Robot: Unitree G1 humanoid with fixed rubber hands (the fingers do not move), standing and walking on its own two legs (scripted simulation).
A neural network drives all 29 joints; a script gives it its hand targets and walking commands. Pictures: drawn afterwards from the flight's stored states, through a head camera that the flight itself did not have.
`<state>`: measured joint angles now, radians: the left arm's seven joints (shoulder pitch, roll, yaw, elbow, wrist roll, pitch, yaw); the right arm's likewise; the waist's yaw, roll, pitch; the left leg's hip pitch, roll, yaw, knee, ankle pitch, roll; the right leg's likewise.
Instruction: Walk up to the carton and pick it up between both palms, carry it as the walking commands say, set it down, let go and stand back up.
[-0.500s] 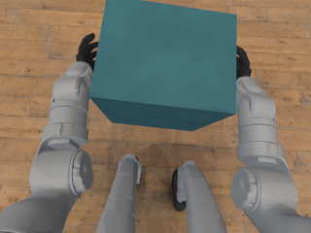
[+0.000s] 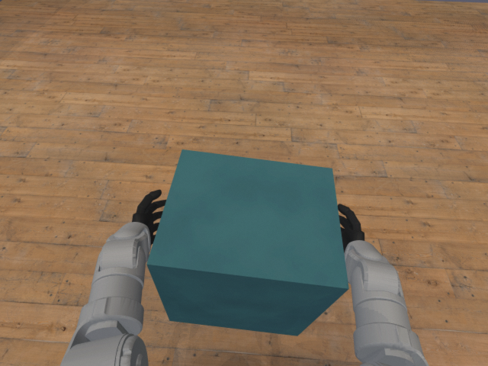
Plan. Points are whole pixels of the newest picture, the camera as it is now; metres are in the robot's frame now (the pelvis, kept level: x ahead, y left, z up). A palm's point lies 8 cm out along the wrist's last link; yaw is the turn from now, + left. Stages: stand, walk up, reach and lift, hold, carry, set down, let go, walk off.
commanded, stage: reach and lift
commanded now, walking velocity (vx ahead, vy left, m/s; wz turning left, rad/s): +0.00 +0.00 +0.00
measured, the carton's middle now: (244, 250) +0.35 +0.02 -0.06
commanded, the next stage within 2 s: hold in 1.76 s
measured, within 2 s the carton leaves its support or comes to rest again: neither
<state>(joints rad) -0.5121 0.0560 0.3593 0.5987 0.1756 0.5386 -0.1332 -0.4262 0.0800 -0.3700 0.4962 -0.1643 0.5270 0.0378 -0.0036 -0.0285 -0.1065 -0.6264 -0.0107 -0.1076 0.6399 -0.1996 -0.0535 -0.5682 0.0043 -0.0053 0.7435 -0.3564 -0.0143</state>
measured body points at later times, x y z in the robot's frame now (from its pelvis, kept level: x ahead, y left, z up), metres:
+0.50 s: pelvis +0.01 +0.00 +0.02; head -0.02 +0.01 +0.47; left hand +0.33 +0.20 +0.06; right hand +0.31 -0.17 +0.05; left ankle +0.07 +0.16 -0.71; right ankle +0.00 -0.10 -0.71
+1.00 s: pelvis +0.01 +0.00 +0.02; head -0.02 +0.01 +0.47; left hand +0.33 +0.20 +0.06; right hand +0.32 -0.17 +0.06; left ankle +0.07 +0.16 -0.71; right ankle +0.00 -0.10 -0.71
